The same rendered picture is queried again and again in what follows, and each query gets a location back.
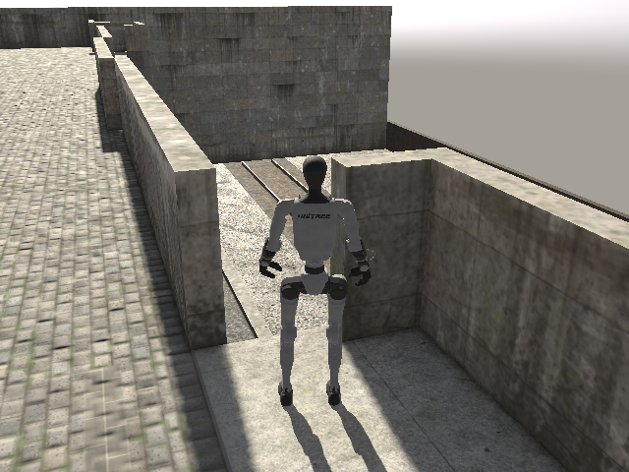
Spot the left robot forearm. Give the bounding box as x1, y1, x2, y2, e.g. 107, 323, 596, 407
259, 237, 276, 266

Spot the robot left shin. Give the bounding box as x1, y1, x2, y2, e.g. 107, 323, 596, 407
280, 325, 294, 392

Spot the robot right upper arm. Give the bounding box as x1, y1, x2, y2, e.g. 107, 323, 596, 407
335, 199, 363, 252

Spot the right robot hand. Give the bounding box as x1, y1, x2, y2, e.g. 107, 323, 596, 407
348, 267, 371, 286

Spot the left robot hand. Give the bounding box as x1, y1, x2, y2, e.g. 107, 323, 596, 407
259, 262, 282, 278

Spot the right robot forearm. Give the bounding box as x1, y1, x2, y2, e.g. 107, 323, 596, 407
352, 237, 370, 271

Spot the right robot thigh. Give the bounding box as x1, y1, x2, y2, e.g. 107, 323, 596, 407
326, 274, 348, 342

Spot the robot left upper arm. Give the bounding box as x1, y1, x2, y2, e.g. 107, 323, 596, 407
266, 199, 294, 253

